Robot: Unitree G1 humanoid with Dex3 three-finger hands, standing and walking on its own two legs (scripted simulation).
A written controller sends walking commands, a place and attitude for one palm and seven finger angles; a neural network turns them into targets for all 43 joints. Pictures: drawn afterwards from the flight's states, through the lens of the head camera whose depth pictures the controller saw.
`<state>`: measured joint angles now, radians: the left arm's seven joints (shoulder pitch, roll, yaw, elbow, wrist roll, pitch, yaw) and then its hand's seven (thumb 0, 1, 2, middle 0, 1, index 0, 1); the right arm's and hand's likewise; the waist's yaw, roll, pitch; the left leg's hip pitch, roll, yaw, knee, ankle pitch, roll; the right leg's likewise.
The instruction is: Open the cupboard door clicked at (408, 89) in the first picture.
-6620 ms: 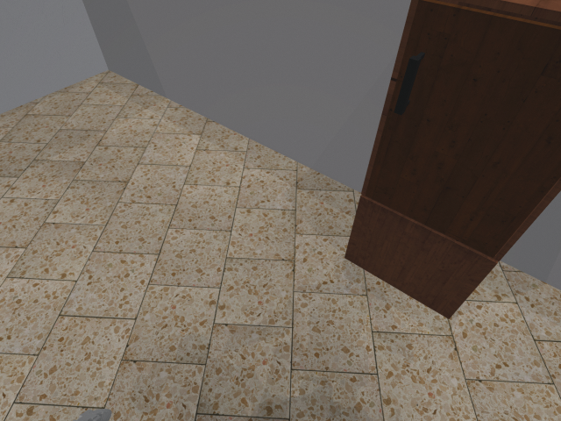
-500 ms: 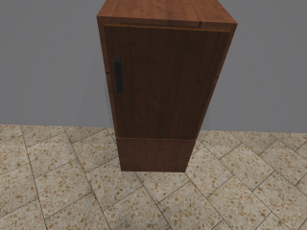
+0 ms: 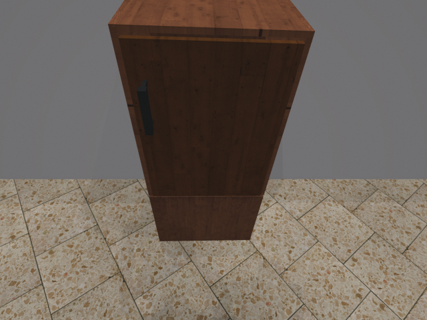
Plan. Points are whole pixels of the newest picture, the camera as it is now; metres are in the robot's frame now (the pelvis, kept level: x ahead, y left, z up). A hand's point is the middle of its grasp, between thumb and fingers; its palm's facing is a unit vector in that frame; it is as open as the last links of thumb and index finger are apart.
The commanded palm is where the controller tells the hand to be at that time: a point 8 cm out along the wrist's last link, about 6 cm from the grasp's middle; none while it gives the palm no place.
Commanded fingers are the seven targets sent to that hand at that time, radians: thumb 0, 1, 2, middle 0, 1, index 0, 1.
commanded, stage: shuffle to correct the standing spot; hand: left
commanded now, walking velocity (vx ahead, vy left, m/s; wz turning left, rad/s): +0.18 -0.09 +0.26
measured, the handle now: (147, 108) +0.59 +0.20 +0.08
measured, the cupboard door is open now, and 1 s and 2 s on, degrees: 0 0 0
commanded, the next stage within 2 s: come to a stop and stand still in 0.10 s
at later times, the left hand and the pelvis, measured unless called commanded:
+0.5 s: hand out of the picture +0.07 +0.13 -0.19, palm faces +0.14 -0.98 -0.12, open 7.3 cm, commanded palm none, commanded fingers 0.00 0.90 0.90 -0.20 -0.30 -0.20 -0.30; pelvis +0.09 -0.02 -0.01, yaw +4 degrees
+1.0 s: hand out of the picture +0.13 +0.15 -0.17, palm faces +0.06 -0.97 -0.25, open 7.4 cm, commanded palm none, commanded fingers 0.00 0.90 0.90 -0.20 -0.30 -0.20 -0.30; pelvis +0.07 -0.04 -0.02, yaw +3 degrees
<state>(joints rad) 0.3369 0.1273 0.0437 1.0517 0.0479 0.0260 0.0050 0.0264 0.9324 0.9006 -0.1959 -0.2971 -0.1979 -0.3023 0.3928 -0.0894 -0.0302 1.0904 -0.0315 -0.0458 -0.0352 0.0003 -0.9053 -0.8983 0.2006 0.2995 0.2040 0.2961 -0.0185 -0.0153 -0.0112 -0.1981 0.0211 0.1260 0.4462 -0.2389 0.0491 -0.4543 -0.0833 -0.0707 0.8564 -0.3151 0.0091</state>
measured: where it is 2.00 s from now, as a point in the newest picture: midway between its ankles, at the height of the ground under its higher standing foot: outside the picture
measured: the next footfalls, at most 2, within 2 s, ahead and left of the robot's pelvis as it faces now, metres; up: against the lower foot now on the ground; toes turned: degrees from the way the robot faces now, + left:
right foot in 0.14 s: +0.12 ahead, -0.14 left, +0.00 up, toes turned +2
left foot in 0.38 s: +0.16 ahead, +0.08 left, +0.00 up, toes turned +7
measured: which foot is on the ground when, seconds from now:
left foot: down 0.00-0.14, up 0.16-0.36, down 0.38-1.00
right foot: up 0.00-0.12, down 0.14-1.00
